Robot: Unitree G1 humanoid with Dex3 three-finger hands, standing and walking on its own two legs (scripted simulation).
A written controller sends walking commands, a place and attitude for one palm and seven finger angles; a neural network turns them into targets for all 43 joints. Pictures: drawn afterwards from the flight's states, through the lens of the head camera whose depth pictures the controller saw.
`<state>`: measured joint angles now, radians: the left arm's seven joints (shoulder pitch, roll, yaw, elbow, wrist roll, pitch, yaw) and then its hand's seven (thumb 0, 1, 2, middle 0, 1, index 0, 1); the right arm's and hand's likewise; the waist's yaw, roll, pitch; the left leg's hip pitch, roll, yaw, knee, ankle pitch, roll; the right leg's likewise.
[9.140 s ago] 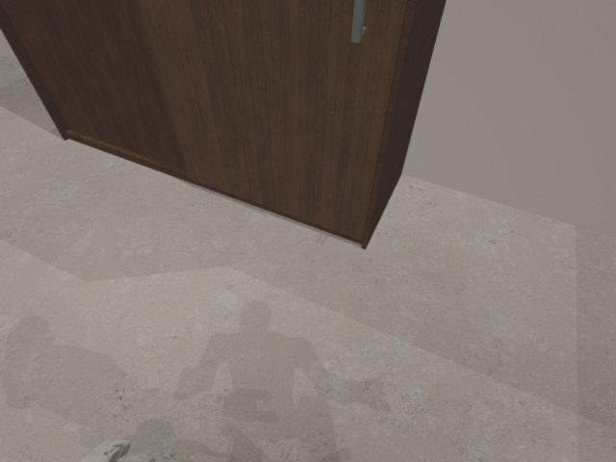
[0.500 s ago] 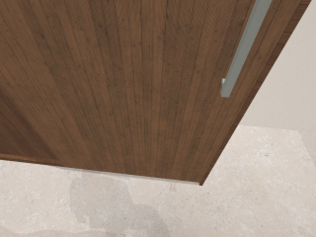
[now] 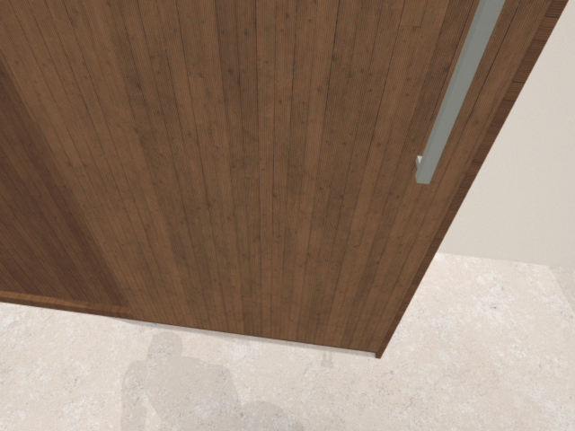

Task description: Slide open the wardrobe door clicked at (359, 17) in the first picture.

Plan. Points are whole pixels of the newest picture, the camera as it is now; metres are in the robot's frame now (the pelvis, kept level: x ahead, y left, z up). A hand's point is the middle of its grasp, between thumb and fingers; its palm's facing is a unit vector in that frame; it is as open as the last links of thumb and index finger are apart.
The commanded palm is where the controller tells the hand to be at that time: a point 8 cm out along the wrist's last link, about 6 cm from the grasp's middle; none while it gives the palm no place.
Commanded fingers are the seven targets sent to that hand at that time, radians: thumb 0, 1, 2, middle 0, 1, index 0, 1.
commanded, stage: come to a stop and stand still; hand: right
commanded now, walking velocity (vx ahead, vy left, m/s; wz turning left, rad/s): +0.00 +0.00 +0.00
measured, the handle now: (452, 87) +0.57 -0.20 +0.26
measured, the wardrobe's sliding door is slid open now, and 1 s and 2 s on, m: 0.00 0.00 0.00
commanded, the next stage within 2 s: look again from close up in 0.94 s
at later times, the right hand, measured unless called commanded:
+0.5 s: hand out of the picture -0.03 -0.18 -0.19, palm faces +0.05 +0.99 -0.15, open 7.4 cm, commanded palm none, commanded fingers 0.00 -0.90 -0.90 0.20 0.30 0.20 0.30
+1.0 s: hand out of the picture -0.08 -0.20 -0.17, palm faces +0.03 +0.99 -0.16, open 7.4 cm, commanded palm none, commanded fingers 0.00 -0.90 -0.90 0.20 0.30 0.20 0.30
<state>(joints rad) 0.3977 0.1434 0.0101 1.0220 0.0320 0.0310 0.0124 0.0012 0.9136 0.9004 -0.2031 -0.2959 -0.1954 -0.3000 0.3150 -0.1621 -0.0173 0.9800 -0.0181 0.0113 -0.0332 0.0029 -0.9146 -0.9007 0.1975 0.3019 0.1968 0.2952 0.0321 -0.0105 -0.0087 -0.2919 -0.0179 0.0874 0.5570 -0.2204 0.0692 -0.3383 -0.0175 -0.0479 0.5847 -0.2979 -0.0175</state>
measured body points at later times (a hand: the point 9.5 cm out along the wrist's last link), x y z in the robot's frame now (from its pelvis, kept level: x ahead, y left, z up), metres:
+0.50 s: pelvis -0.04 -0.02 +0.00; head -0.07 -0.04 +0.44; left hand -0.06 +0.19 -0.16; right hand -0.03 -0.24 -0.17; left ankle +0.06 +0.08 -0.72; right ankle +0.03 -0.11 -0.73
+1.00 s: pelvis -0.07 -0.04 +0.01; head -0.06 -0.05 +0.46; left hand -0.09 +0.19 -0.15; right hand -0.08 -0.25 -0.16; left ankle -0.04 +0.09 -0.73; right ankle +0.00 -0.12 -0.73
